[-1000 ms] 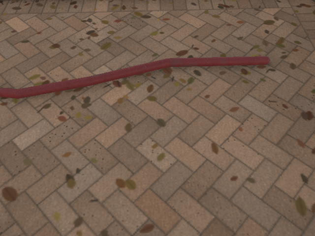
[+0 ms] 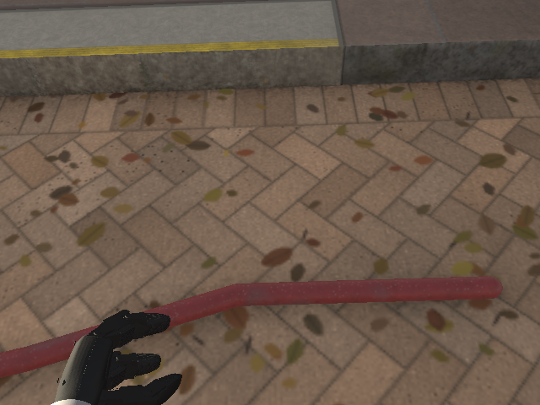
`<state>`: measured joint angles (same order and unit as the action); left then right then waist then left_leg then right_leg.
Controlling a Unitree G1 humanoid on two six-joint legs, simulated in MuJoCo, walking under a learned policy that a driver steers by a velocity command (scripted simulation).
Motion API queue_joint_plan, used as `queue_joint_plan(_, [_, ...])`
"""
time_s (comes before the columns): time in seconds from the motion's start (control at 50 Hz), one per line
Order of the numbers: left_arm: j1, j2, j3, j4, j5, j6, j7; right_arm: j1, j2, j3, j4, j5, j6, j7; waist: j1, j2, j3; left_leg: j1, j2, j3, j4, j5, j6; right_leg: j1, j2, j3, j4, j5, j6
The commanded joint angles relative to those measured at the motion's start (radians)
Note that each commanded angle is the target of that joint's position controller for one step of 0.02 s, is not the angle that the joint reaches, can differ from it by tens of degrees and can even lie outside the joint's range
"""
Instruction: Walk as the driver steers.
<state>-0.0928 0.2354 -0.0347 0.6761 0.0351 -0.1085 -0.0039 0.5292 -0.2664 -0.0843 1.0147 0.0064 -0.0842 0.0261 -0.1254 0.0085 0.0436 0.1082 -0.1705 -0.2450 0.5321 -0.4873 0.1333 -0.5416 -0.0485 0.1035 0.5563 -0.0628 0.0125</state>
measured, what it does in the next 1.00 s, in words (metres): climbs, turning left: left foot, then right foot 0.05 m higher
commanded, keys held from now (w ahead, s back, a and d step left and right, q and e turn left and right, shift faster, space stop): w+q+shift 0.14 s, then q+shift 0.32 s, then e+shift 0.54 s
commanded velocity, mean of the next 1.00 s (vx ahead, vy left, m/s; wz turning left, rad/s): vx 0.37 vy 0.00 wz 0.32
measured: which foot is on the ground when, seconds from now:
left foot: down 0.00-0.00, up 0.02-0.36, down 0.38-1.00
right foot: down 0.00-0.38, up 0.40-0.70, down 0.72-1.00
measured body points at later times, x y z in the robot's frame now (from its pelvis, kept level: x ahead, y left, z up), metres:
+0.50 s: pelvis +0.40 +0.01 +0.00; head +0.45 +0.05 +0.44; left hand +0.41 +0.32 -0.11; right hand +0.68 -0.16 -0.09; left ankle +0.49 +0.08 -0.71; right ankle +0.36 -0.18 -0.59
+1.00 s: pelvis +0.57 -0.01 +0.04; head +0.63 -0.01 +0.48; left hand +0.63 +0.29 -0.06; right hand +0.82 -0.23 -0.08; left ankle +0.50 +0.09 -0.71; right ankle +0.67 -0.08 -0.66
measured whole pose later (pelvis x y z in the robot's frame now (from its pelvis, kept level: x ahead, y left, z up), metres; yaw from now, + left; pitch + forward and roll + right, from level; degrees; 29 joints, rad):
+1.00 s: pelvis +0.57 -0.01 +0.04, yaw +16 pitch +1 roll -2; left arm 0.19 0.28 0.07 0.68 -0.03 0.01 -0.02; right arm 0.06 -0.31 -0.06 0.74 0.00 0.07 -0.05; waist 0.01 0.08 0.08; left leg -0.19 0.10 0.10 0.50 -0.29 0.01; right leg -0.51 0.06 -0.09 0.77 -0.45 -0.11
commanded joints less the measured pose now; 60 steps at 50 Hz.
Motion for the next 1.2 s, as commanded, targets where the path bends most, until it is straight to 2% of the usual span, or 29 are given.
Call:
queue_joint_plan(0.02, [0.687,0.303,0.119,0.124,0.036,0.004,0.042,-0.173,-0.028,0.005,-0.142,-0.014,-0.023,-0.015,0.364,-0.198,-0.325,-0.673,0.036,0.016,0.828,-0.016,-0.004,0.98,-0.306,0.273,0.005,-0.323,-0.064])
queue_joint_plan(0.04, [0.571,0.345,0.13,0.109,0.034,0.009,0.03,-0.059,-0.042,0.014,-0.226,0.034,-0.015,-0.025,0.21,-0.374,-0.401,-0.834,0.053,0.104,0.962,-0.015,0.002,0.954,-0.464,0.839,-0.265,-0.55,-0.148])
queue_joint_plan(0.08, [0.37,0.158,0.107,0.087,0.013,0.011,0.014,-0.184,-0.096,0.01,-0.199,-0.014,0.027,-0.019,0.19,-0.112,-0.091,-0.899,0.19,0.156,0.895,0.182,0.0,0.657,-0.342,0.53,-0.29,-0.624,-0.15])
queue_joint_plan(0.1, [0.368,0.131,0.102,0.108,0.022,0.01,0.011,-0.223,-0.082,0.01,-0.208,-0.021,0.039,-0.007,0.182,-0.06,-0.031,-0.885,0.215,0.163,0.882,0.194,-0.007,0.566,-0.302,0.388,-0.301,-0.453,-0.135])
queue_joint_plan(0.16, [0.431,0.066,0.082,0.195,-0.008,-0.009,0.011,-0.325,-0.019,0.024,-0.286,-0.03,0.076,0.023,0.133,-0.106,0.037,-0.894,0.278,0.182,0.823,0.203,-0.027,0.464,-0.247,0.092,-0.331,-0.063,-0.089])
queue_joint_plan(0.2, [0.396,0.067,0.083,0.199,-0.022,-0.024,0.003,-0.395,-0.013,0.036,-0.344,-0.033,0.081,0.022,0.103,-0.095,0.052,-0.863,0.263,0.244,0.693,0.255,-0.044,0.418,-0.212,-0.095,-0.336,0.372,-0.068])
queue_joint_plan(0.26, [0.287,0.102,0.089,0.177,-0.033,-0.033,0.011,-0.445,-0.029,0.049,-0.379,-0.033,0.072,0.045,0.062,-0.083,0.051,-0.655,0.21,0.338,0.274,0.508,-0.053,0.336,-0.118,-0.305,-0.348,0.455,-0.042])
queue_joint_plan(0.28, [0.185,0.226,0.126,0.102,-0.064,-0.021,0.041,-0.38,-0.078,0.02,-0.359,0.056,0.049,0.035,0.048,-0.114,0.002,-0.564,0.187,0.334,0.2,0.578,-0.079,0.353,-0.093,-0.32,-0.3,0.52,-0.037])
queue_joint_plan(0.34, [0.211,0.303,0.153,0.066,-0.081,0.001,0.07,-0.231,-0.167,-0.02,-0.335,0.024,0.063,0.037,-0.037,-0.127,-0.152,-0.275,0.097,0.372,0.151,0.558,-0.053,0.414,-0.148,-0.297,-0.029,0.878,-0.028])
queue_joint_plan(0.36, [0.199,0.29,0.153,0.051,-0.09,0.007,0.064,-0.073,-0.226,-0.052,-0.296,0.018,0.081,0.029,-0.106,-0.109,-0.218,-0.087,0.09,0.34,0.134,0.595,-0.012,0.358,-0.144,-0.277,0.183,0.825,-0.014])
queue_joint_plan(0.38, [0.224,0.216,0.134,0.055,-0.085,0.004,0.048,-0.01,-0.254,-0.068,-0.265,0.024,0.094,0.012,-0.113,0.022,-0.199,0.101,0.122,0.261,0.067,0.698,0.032,0.178,-0.073,-0.262,0.465,0.249,0.027])
queue_joint_plan(0.4, [0.234,0.108,0.103,0.045,-0.037,-0.004,0.026,-0.074,-0.287,-0.066,-0.29,0.024,0.101,-0.012,-0.062,0.283,-0.119,0.128,0.192,0.094,0.023,1.069,0.104,-0.016,0.105,-0.253,0.873,-0.565,0.062])
queue_joint_plan(0.42, [0.48,0.099,0.084,0.004,-0.033,-0.019,0.011,-0.198,-0.347,-0.046,-0.388,-0.056,0.062,-0.002,0.119,0.325,-0.374,0.297,0.471,-0.414,-0.006,1.242,0.353,-0.194,0.147,-0.015,1.103,-0.646,0.073])
queue_joint_plan(0.44, [0.439,0.231,0.101,-0.013,-0.039,-0.022,0.008,-0.267,-0.324,-0.06,-0.452,-0.048,0.059,0.012,0.067,0.131,-0.488,0.277,0.499,-0.53,-0.135,0.871,0.384,-0.19,0.117,0.078,1.089,-0.545,0.053])
queue_joint_plan(0.48, [0.344,0.258,0.117,-0.016,-0.045,0.0,0.032,-0.395,-0.234,-0.037,-0.472,0.01,0.046,0.011,0.146,-0.109,-0.249,-0.036,0.413,-0.396,-0.194,0.617,0.274,-0.188,0.033,0.056,0.912,-0.41,0.054])
queue_joint_plan(0.54, [0.382,0.247,0.12,0.016,-0.035,0.051,0.048,-0.401,-0.162,-0.003,-0.44,-0.007,0.044,-0.011,0.172,-0.077,-0.145,-0.389,0.365,-0.16,-0.157,0.965,0.212,-0.008,-0.044,-0.001,0.763,-0.379,0.08])
queue_joint_plan(0.6, [0.37,0.133,0.088,0.015,-0.035,0.057,0.048,-0.337,-0.115,0.024,-0.366,-0.024,0.046,-0.039,0.152,-0.008,-0.208,-0.385,0.317,0.006,-0.148,1.109,0.177,0.024,-0.038,-0.046,0.652,-0.263,0.091])
queue_joint_plan(0.64, [0.343,0.108,0.079,0.012,-0.042,0.068,0.04,-0.361,-0.086,0.037,-0.344,-0.03,0.055,-0.044,0.146,0.017,-0.205,-0.352,0.291,0.096,-0.153,1.01,0.125,0.035,-0.058,-0.038,0.478,-0.152,0.084])
queue_joint_plan(0.76, [0.215,0.191,0.109,-0.06,-0.064,0.097,0.02,-0.375,-0.157,0.008,-0.33,-0.035,0.106,-0.057,0.088,0.055,-0.107,-0.257,0.385,0.104,-0.206,0.769,0.123,-0.023,-0.037,-0.088,0.372,-0.208,0.072])
queue_joint_plan(0.82, [0.231,0.16,0.11,-0.066,-0.059,0.111,0.013,-0.389,-0.151,0.005,-0.325,-0.02,0.128,-0.073,0.091,0.062,-0.085,-0.206,0.43,0.125,-0.216,0.711,0.12,-0.067,-0.04,-0.106,0.367,-0.229,0.054])
queue_joint_plan(0.94, [0.302,0.152,0.133,-0.058,-0.068,0.113,-0.016,-0.456,-0.15,-0.004,-0.33,-0.005,0.141,-0.082,0.122,0.058,-0.127,-0.196,0.388,0.306,-0.112,0.798,0.019,0.09,0.043,-0.181,0.187,-0.138,-0.04])
queue_joint_plan(0.98, [0.42,0.177,0.159,-0.027,-0.065,0.111,-0.02,-0.497,-0.154,-0.004,-0.337,0.002,0.143,-0.081,0.193,0.023,-0.198,-0.25,0.313,0.371,0.065,0.899,-0.049,0.277,0.119,-0.178,0.066,-0.019,-0.108])
queue_joint_plan(1.0, [0.494,0.207,0.177,-0.013,-0.058,0.114,-0.016,-0.529,-0.155,-0.003,-0.349,0.002,0.14,-0.072,0.246,-0.021,-0.233,-0.364,0.267,0.368,0.199,0.767,-0.09,0.419,0.117,-0.107,-0.008,0.072,-0.157])
queue_joint_plan(1.02, [0.546,0.255,0.197,-0.008,-0.048,0.116,-0.011,-0.586,-0.104,0.01,-0.382,-0.014,0.135,-0.055,0.27,-0.176,-0.246,-0.594,0.182,0.322,0.376,0.137,-0.133,0.585,0.017,0.142,-0.113,0.157,-0.234])
queue_joint_plan(1.04, [0.466,0.305,0.199,-0.068,-0.025,0.105,-0.004,-0.557,-0.062,0.021,-0.397,-0.032,0.119,-0.034,0.204,-0.255,-0.31,-0.693,0.114,0.163,0.609,-0.099,-0.159,0.637,-0.16,0.456,-0.168,0.242,-0.313])
queue_joint_plan(1.08, [0.34,0.244,0.168,-0.144,-0.046,0.091,0.004,-0.546,-0.083,0.014,-0.362,-0.014,0.095,-0.024,0.157,-0.022,-0.279,-0.73,0.135,0.075,0.665,-0.046,-0.177,0.577,-0.149,0.392,-0.13,0.37,-0.276])
queue_joint_plan(1.1, [0.33,0.22,0.163,-0.15,-0.072,0.102,0.012,-0.593,-0.09,0.01,-0.349,-0.026,0.091,-0.039,0.168,0.065,-0.231,-0.719,0.141,0.09,0.608,0.013,-0.186,0.531,-0.095,0.356,-0.146,0.304,-0.233])
queue_joint_plan(1.14, [0.253,0.24,0.165,-0.176,-0.075,0.131,0.039,-0.524,-0.096,0.005,-0.33,0.003,0.104,-0.047,0.108,-0.116,-0.258,-0.645,0.121,0.075,0.543,0.089,-0.236,0.485,-0.041,0.347,-0.133,0.267,-0.23])
queue_joint_plan(1.2, [0.196,0.236,0.164,-0.222,-0.068,0.165,0.054,-0.485,-0.103,-0.005,-0.283,0.02,0.118,-0.044,0.095,-0.101,-0.237,-0.491,0.07,0.124,0.322,0.141,-0.238,0.361,0.035,0.293,-0.168,0.111,-0.172])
